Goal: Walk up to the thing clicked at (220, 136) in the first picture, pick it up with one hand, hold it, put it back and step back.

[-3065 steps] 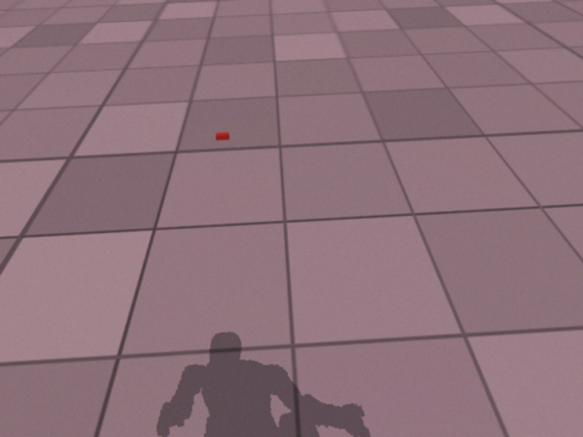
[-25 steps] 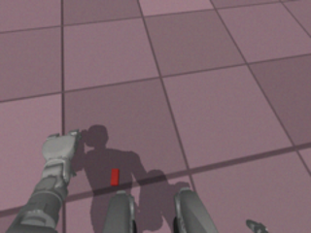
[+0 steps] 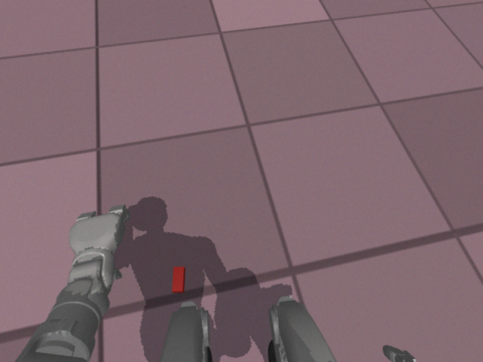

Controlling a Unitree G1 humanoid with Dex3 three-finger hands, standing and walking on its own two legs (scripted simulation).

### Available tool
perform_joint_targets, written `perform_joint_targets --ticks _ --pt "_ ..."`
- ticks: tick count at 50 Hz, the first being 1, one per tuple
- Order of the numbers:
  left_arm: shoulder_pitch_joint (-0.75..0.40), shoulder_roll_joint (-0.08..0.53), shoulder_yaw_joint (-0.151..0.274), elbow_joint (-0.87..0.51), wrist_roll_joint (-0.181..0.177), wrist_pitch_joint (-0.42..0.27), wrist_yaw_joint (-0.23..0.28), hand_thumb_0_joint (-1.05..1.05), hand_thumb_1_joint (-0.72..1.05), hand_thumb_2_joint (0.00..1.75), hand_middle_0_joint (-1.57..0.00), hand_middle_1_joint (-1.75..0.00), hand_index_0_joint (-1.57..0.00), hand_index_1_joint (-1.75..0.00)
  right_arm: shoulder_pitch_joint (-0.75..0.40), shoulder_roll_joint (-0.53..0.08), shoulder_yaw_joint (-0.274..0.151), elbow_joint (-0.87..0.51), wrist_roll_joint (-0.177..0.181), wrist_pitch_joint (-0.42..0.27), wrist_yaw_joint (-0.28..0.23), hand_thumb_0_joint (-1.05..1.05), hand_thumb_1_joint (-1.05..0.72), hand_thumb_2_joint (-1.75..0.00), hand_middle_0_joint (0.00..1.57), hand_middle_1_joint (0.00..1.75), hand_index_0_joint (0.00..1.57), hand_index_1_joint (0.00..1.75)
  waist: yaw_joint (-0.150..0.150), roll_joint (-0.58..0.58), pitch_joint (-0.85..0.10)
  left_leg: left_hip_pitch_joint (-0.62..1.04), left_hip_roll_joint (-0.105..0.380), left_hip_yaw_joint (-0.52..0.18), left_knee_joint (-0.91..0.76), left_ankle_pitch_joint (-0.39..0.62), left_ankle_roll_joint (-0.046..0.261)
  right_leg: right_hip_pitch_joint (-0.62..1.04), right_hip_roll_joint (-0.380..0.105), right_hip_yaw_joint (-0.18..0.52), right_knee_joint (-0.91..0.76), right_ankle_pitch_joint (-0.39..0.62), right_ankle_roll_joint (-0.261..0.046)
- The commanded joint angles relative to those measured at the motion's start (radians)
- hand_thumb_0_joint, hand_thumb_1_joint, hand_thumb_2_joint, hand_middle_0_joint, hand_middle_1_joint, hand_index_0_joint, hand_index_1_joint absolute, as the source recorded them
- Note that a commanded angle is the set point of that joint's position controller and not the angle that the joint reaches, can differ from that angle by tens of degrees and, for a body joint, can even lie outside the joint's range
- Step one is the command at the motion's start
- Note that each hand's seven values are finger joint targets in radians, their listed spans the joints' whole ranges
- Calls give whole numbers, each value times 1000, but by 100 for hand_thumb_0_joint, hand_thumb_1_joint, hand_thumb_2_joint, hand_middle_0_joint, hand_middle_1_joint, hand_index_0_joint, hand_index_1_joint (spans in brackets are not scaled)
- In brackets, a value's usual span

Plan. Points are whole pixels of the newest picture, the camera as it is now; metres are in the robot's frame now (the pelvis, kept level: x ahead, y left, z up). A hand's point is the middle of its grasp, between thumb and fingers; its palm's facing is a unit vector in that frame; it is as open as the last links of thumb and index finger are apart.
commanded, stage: go down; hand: left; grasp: from above
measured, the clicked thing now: (178, 279) +0.38 +0.18 -0.58
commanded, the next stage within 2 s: approach in 0.32 s
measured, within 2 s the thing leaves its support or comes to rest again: neither
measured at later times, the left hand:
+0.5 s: hand (113, 249) +0.36 +0.24 -0.12, palm faces -0.41 -0.06 -0.91, open 12.3 cm
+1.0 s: hand (160, 272) +0.35 +0.19 -0.31, palm faces -0.44 -0.04 -0.90, open 11.1 cm
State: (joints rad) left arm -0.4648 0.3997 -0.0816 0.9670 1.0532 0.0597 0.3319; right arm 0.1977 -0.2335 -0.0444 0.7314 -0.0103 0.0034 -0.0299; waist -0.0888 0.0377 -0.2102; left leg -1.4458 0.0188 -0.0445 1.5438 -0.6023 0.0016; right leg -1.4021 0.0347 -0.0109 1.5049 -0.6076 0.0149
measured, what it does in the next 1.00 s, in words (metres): lowers itself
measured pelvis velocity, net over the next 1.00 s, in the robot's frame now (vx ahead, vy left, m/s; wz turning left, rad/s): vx -0.03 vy -0.01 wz -0.02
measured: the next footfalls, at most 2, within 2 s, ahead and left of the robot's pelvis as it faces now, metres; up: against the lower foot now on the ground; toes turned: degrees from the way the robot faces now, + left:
none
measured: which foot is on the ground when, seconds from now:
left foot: down 0.00-1.00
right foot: down 0.00-1.00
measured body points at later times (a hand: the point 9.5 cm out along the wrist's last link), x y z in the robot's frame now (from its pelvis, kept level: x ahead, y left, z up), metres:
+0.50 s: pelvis +0.00 +0.00 +0.01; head +0.14 +0.02 +0.44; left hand +0.38 +0.24 -0.06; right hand +0.09 -0.27 -0.12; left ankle +0.05 +0.12 -0.56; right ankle +0.05 -0.13 -0.56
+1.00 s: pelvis -0.03 -0.01 -0.13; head +0.17 +0.02 +0.27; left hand +0.37 +0.19 -0.25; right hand +0.07 -0.28 -0.26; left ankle +0.05 +0.12 -0.56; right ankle +0.05 -0.13 -0.56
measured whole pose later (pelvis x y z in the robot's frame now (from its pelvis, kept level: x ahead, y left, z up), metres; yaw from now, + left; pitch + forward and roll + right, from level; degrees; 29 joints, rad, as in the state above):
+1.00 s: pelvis -0.03 -0.01 -0.13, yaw -1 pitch +37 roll -3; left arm -0.69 0.33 -0.08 1.28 1.16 0.00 0.52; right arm 0.10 -0.25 -0.06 0.78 -0.10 -0.06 0.05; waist -0.12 0.02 -0.21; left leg -1.96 0.01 -0.06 1.97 -0.65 -0.01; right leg -1.92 0.04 -0.02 1.94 -0.66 0.01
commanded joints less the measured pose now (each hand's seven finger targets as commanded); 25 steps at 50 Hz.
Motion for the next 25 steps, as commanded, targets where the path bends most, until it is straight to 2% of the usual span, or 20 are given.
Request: perform_joint_targets --ticks 1,5,6,9,11,12,13,17,18,19,20,21,22,25 --pt "-248 203 48 -141 3 7 44 0 -18 69 -42 -63 -40 -65 95 -161 -57 -64 2 -25 -13 0 -90 -90 20 30 20 30 -10 49 -431 381 -19 23 -221 193 20 247 16 -27 -239 212 -49" --pt "-252 186 38 -147 6 10 42 0 -18 68 -43 -63 -41 -65 103 -162 -60 -61 0 -27 -10 0 -90 -90 20 30 20 30 -8 64 -458 419 -15 20 -209 267 22 246 17 -29 -228 268 -48" --pt "-246 174 30 -133 6 12 42 0 -19 69 -42 -63 -40 -65 106 -162 -58 -61 -1 -28 -10 0 -90 -90 20 30 20 30 -15 56 -457 424 -14 18 -212 273 22 252 18 -32 -229 274 -48" --pt "-244 145 16 -120 5 12 42 0 -19 70 -43 -62 -40 -65 105 -161 -60 -55 -3 -28 -8 0 -90 -90 20 30 20 30 -14 73 -422 426 -12 16 -219 275 19 220 16 -34 -228 263 -51" --pt "-276 168 24 -139 13 8 47 0 -18 69 -44 -60 -41 -63 105 -165 -61 -56 -2 -27 -9 0 -90 -90 20 30 20 30 -17 72 -444 432 -11 17 -222 264 16 233 16 -34 -227 259 -52" --pt "-238 159 29 -109 14 12 49 0 -19 70 -43 -61 -40 -64 105 -165 -59 -58 -3 -26 -7 0 -90 -90 20 30 20 30 -10 67 -438 433 -12 12 -229 263 13 232 14 -37 -221 251 -54" --pt "-243 154 21 -109 13 12 47 0 -20 71 -42 -62 -39 -65 102 -165 -56 -57 -5 -27 -6 0 -90 -90 20 30 20 30 -13 77 -416 422 -11 10 -229 267 13 214 14 -39 -216 249 -55" --pt "-279 176 32 -139 21 12 52 0 -21 71 -42 -61 -39 -65 102 -170 -60 -64 -2 -24 -8 0 -90 -90 20 30 20 30 -7 90 -444 453 -10 6 -248 250 9 219 15 -40 -221 233 -56" --pt "-250 153 22 -112 18 18 52 0 -21 71 -43 -61 -39 -65 102 -165 -57 -66 -4 -24 -7 0 -90 -90 20 30 20 30 -10 75 -429 442 -12 13 -240 243 15 222 15 -36 -235 236 -53" --pt "-269 142 17 -127 17 19 54 0 -22 73 -43 -60 -39 -64 103 -164 -56 -66 -4 -25 -7 0 -90 -90 20 30 20 30 -19 67 -435 434 -12 9 -242 241 14 229 16 -38 -233 236 -53" --pt "-254 144 17 -113 18 22 54 0 -21 71 -42 -61 -39 -64 105 -164 -55 -65 -3 -25 -7 0 -90 -90 20 30 20 30 -14 50 -438 437 -13 10 -242 241 16 242 16 -38 -237 241 -52" --pt "-257 163 32 -119 12 23 54 0 -29 79 -43 -56 -35 -65 104 -170 -57 -63 -5 -25 -8 0 -90 -90 20 30 20 30 -14 57 -435 430 -12 9 -245 238 13 234 14 -38 -233 233 -54" --pt "-260 171 34 -150 10 25 53 0 -28 79 -44 -53 -37 -61 106 -168 -57 -66 -3 -25 -9 0 -88 -90 20 30 20 30 -1 80 -461 465 -12 10 -253 257 13 249 14 -37 -239 244 -54" --pt "-267 142 17 -105 14 32 53 0 -22 73 -48 -54 -42 -61 101 -162 -53 -66 -3 -25 -10 0 -89 -90 20 30 20 30 -25 33 -418 414 -13 13 -246 218 17 255 16 -34 -249 234 -50"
